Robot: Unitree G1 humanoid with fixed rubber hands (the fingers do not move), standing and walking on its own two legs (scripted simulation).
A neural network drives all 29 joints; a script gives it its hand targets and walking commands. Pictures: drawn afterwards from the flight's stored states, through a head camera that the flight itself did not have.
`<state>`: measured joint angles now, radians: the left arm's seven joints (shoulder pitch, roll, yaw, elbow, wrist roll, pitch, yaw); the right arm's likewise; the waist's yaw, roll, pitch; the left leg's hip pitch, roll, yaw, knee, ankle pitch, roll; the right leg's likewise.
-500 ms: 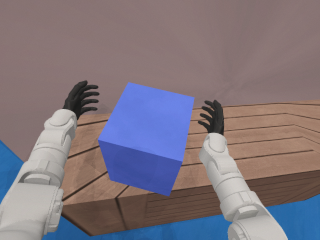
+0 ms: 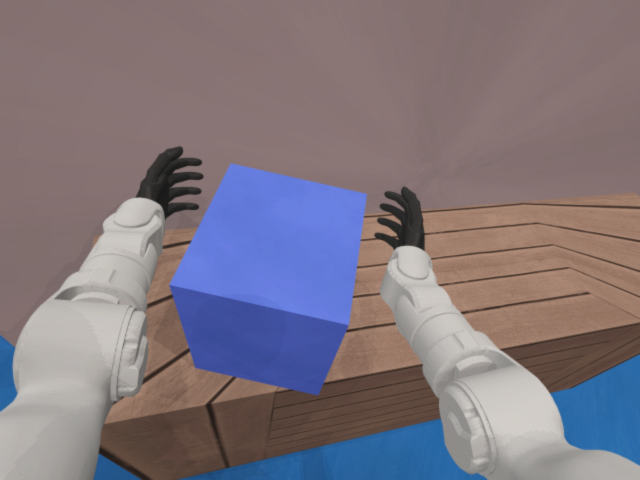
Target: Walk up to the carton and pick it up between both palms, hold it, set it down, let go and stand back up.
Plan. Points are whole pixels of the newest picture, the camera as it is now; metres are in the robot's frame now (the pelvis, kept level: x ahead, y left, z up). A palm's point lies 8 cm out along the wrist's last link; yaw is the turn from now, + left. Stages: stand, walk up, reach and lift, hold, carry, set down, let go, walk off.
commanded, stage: reach and lift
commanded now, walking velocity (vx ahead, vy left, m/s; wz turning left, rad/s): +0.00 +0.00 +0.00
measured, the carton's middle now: (276, 285) +0.41 -0.01 -0.04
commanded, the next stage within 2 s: none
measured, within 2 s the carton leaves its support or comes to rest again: neither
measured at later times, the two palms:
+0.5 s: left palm (153, 242) +0.47 +0.15 +0.01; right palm (380, 283) +0.36 -0.15 +0.00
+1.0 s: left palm (175, 247) +0.46 +0.13 +0.00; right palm (379, 284) +0.37 -0.15 -0.01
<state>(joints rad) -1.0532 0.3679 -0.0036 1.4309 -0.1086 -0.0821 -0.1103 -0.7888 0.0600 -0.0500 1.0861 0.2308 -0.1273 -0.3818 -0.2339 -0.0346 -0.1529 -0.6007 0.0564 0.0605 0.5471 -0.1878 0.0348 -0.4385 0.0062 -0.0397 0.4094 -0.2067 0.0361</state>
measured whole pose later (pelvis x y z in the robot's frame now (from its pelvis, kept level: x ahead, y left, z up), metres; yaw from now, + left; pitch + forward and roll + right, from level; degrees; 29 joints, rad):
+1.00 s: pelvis -0.03 +0.02 -0.05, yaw -1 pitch +26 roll -6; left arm -1.14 0.27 -0.06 1.49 -0.06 -0.24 -0.05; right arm -0.93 0.07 -0.32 1.33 0.08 -0.35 -0.33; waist -0.21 0.01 -0.26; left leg -1.09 0.06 0.03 0.88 -0.27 0.06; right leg -0.92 -0.01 -0.06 0.78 -0.31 0.06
